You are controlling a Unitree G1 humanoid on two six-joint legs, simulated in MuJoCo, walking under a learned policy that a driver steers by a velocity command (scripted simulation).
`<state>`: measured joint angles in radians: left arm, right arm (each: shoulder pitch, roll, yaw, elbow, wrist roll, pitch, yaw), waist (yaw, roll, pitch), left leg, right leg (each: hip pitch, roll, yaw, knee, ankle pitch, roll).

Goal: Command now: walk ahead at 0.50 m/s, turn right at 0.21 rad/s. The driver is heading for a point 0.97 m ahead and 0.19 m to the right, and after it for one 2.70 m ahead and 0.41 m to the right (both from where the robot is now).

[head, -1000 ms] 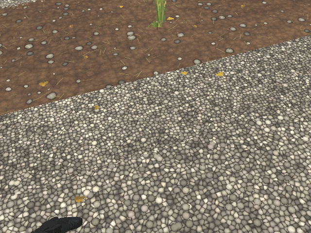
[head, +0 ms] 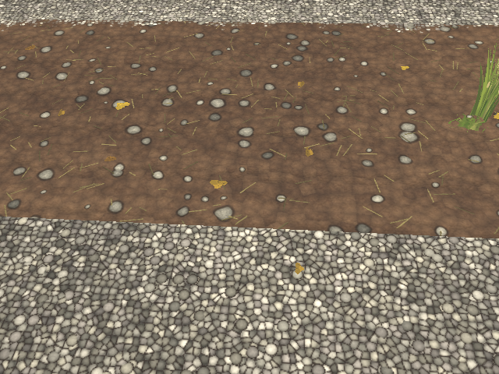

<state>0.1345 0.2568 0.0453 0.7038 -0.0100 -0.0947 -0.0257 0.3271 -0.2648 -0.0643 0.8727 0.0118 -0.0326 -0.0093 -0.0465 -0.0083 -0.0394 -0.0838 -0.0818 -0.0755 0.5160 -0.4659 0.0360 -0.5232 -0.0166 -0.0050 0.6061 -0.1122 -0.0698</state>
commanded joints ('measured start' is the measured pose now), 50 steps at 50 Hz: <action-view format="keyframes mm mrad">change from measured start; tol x32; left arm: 1 276 199 72 -1 -1 -9 -6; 40 639 23 -11 126 -51 10 38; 50 -5 -34 -14 -94 31 -4 40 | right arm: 1 -12 -101 -15 -65 -23 -8 -10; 25 -583 -132 -32 -312 -11 -132 73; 34 -418 -71 -13 -297 -4 -108 74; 39 270 -182 -34 -29 -41 -101 69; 50 60 -90 24 22 -9 -77 -1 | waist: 1 127 -101 -117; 34 143 -68 137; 40 7 536 -366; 44 63 -88 -83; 50 59 123 14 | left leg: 1 -245 115 10 360 616 57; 3 -717 21 -53 760 -65 13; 16 -444 87 2 344 580 -55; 24 -1105 132 -145 225 378 4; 35 -344 163 -76 -219 941 -38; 40 778 447 -324 224 1536 151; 42 478 515 -568 -114 513 305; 50 -271 186 -71 -285 882 119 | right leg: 1 474 -103 225 -54 82 -138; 3 777 -299 820 -305 -386 -239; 16 360 -100 325 -291 420 -122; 23 879 -196 628 -184 101 -200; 32 224 -5 448 -20 -171 -70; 36 449 51 380 409 29 -20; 39 -322 175 279 1380 -771 80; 41 -514 90 219 1503 -619 114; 50 -10 -30 28 242 201 96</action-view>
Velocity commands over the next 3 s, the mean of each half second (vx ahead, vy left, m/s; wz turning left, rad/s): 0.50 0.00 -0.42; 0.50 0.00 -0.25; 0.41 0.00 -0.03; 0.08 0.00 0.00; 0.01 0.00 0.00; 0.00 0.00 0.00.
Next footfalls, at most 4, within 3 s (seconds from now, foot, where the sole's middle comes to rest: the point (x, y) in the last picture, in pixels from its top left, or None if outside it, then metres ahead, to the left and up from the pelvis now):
0.76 left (238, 366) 0.61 0.06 -0.92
1.24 right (319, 293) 0.84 -0.21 -0.92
1.62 left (260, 246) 1.03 -0.03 -0.92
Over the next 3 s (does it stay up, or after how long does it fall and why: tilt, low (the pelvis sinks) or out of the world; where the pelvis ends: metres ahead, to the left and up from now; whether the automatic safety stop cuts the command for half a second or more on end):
stays up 0.90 -0.10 -0.15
